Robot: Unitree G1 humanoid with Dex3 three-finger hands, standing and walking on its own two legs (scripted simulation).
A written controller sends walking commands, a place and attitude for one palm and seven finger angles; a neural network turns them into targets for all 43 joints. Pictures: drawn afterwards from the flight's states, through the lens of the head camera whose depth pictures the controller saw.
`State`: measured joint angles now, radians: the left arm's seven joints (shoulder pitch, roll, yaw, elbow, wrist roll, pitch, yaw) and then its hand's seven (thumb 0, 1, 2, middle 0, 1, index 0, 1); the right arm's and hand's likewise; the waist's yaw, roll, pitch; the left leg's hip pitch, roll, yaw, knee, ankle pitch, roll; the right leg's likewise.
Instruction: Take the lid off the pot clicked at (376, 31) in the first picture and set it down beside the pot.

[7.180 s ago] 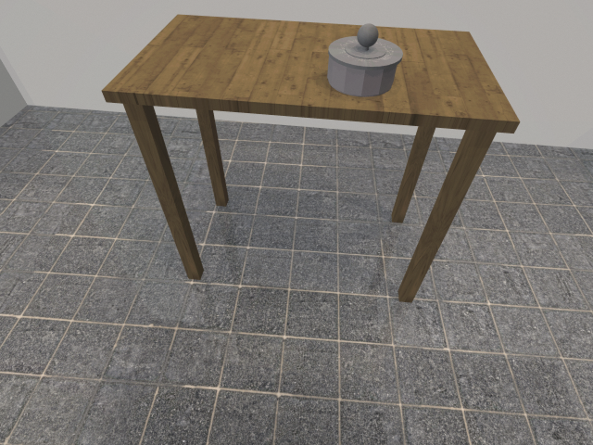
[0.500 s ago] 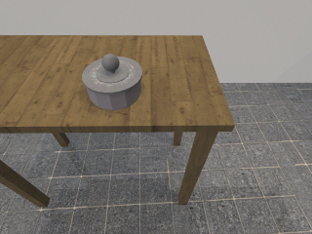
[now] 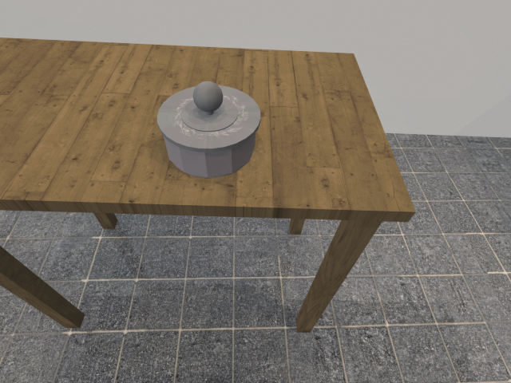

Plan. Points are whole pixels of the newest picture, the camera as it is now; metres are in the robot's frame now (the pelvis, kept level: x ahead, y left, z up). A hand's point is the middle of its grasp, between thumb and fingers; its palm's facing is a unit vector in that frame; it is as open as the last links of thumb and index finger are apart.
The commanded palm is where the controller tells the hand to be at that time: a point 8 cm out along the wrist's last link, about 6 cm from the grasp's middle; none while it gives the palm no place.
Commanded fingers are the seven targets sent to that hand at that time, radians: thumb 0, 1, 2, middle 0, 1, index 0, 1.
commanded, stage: look again from close up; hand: left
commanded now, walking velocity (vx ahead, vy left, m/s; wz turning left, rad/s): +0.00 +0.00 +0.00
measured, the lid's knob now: (208, 96) +0.51 +0.13 +0.18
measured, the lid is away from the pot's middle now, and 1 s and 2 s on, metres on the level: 0.00 0.00 0.00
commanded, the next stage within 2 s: lift the closed hand beside the body in 0.12 s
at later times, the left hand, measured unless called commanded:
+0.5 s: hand (128, 376) +0.13 +0.19 -0.02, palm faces +0.21 -0.92 -0.34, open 5.9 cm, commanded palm +0.08 +0.24 +0.02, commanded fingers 0.00 0.90 0.90 -0.86 -1.02 -0.86 -1.02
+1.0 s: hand (67, 376) +0.11 +0.21 +0.10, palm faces +0.37 -0.81 -0.45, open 3.1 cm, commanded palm +0.05 +0.23 +0.14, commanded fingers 0.00 0.90 0.90 -1.30 -1.50 -1.30 -1.50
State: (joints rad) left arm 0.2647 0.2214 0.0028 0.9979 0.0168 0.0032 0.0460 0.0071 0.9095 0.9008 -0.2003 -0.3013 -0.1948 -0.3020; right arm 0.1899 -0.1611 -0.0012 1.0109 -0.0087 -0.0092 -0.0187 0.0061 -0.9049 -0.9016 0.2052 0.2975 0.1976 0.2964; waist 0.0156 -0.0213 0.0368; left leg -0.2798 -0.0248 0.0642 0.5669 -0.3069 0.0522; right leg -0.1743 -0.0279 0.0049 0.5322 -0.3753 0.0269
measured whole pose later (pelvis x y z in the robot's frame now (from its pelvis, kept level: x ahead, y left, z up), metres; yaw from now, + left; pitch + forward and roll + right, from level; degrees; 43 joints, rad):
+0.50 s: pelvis -0.01 -0.02 +0.01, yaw +1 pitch +1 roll +0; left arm 0.56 0.19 0.07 0.04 0.00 0.01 0.11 0.01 0.91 0.90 -0.47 -0.60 -0.47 -0.60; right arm 0.19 -0.20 -0.04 0.68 0.00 -0.16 0.02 0.01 -0.90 -0.90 0.21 0.30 0.20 0.30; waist 0.00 0.03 -0.02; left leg -0.25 -0.01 0.03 0.44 -0.22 0.02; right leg -0.14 -0.01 -0.03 0.43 -0.31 0.00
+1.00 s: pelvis -0.02 -0.05 +0.01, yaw +2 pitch -4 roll +0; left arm 0.69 0.32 0.24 -0.37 -0.04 -0.08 0.09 0.02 0.90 0.90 -1.27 -1.47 -1.26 -1.47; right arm 0.21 -0.22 -0.01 0.63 -0.02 -0.14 -0.05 0.01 -0.90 -0.90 0.21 0.30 0.20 0.30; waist 0.07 0.06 0.03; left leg -0.14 0.03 0.00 0.40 -0.19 -0.01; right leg -0.01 0.04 -0.05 0.33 -0.25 -0.04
